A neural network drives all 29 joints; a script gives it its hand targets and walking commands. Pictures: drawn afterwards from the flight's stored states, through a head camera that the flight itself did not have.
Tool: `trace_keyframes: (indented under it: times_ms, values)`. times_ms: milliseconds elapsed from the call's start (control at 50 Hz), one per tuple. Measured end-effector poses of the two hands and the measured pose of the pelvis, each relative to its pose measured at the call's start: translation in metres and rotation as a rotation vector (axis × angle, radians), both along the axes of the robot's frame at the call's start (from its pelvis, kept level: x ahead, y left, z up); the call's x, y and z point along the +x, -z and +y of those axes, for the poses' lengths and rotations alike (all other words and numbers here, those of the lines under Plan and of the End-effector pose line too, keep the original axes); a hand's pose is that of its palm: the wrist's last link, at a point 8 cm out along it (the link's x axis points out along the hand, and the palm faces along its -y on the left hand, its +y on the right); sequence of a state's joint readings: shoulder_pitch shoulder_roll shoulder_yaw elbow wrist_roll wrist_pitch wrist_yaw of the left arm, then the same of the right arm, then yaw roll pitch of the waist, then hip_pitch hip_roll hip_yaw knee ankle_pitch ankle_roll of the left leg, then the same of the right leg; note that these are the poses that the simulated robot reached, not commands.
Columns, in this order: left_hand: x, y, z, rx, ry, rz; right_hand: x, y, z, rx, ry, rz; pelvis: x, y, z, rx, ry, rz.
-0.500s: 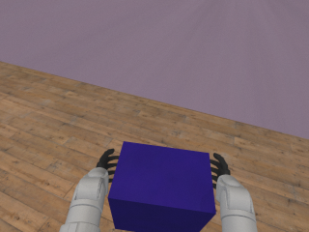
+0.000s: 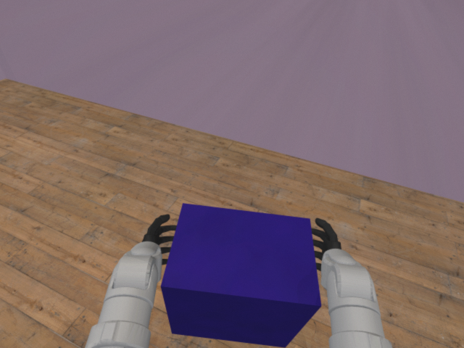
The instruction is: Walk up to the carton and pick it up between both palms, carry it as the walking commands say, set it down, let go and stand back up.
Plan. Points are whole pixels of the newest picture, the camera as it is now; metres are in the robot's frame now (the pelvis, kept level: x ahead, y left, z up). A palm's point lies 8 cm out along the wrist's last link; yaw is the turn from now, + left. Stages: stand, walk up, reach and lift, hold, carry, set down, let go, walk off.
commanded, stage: reach and lift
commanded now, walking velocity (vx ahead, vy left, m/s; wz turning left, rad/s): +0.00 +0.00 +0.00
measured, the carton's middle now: (236, 279) +0.28 -0.01 -0.03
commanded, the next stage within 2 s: hold in 0.80 s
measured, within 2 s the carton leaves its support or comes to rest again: neither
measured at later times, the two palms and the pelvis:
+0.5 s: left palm (148, 258) +0.27 +0.15 +0.04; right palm (330, 259) +0.28 -0.17 +0.04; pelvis -0.01 -0.01 +0.00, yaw +0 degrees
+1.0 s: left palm (146, 265) +0.26 +0.15 +0.04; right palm (331, 266) +0.27 -0.17 +0.04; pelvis -0.01 -0.01 +0.00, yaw +0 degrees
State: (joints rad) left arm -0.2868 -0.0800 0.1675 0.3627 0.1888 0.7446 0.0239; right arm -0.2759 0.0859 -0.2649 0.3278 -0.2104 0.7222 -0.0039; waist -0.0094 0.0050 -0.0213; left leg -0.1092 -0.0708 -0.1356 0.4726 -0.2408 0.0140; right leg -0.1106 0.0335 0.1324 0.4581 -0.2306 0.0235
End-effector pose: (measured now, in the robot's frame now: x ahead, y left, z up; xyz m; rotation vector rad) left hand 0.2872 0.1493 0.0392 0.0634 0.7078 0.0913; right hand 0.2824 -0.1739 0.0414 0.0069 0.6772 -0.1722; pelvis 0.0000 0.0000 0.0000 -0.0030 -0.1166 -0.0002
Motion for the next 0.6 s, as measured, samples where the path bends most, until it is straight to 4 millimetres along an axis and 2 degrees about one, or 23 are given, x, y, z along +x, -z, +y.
trace_keyframes:
  times_ms: [320, 600]
  values:
    - [-0.009, -0.001, -0.001, 0.007, -0.016, 0.007, -0.002, 0.0, -0.001, -0.006, -0.025, 0.008, -0.01, 0.001, -0.005, 0.003, 0.001, 0.002]
    - [-0.017, -0.002, 0.002, 0.004, -0.038, 0.006, -0.004, -0.001, 0.002, -0.004, -0.043, 0.007, -0.011, 0.001, -0.011, 0.004, -0.008, 0.003]
